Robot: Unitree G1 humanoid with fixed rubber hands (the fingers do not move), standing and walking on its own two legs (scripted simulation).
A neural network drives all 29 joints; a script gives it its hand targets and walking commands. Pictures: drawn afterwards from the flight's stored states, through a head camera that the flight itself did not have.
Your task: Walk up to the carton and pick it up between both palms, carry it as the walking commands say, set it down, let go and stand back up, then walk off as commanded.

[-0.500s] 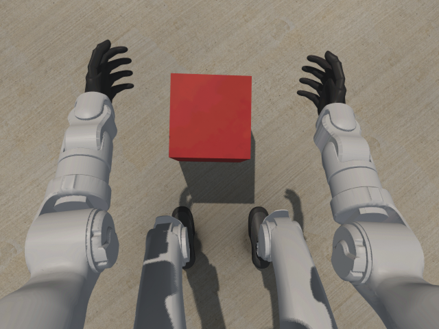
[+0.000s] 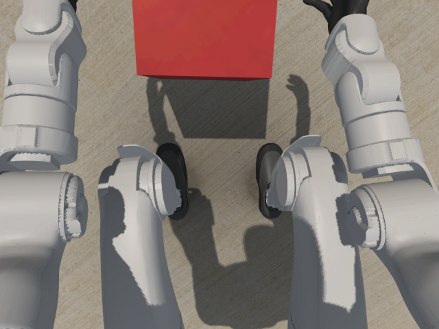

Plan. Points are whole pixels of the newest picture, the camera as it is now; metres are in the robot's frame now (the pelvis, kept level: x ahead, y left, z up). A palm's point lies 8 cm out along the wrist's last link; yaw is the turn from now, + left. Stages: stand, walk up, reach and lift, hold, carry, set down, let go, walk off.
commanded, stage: reach and lift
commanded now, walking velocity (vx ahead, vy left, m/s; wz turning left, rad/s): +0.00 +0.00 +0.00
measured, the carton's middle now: (205, 17) +0.54 +0.03 -0.34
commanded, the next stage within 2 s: none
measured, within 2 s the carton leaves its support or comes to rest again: neither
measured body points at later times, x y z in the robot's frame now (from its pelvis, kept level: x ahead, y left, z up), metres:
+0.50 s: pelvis -0.01 +0.00 -0.09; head +0.37 +0.04 +0.14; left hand +0.55 +0.21 -0.29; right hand +0.54 -0.17 -0.28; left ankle +0.14 +0.12 -0.42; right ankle +0.13 -0.14 -0.42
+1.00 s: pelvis +0.00 -0.01 -0.09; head +0.38 +0.02 +0.15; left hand +0.55 +0.20 -0.29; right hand +0.54 -0.18 -0.29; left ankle +0.14 +0.12 -0.42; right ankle +0.13 -0.14 -0.42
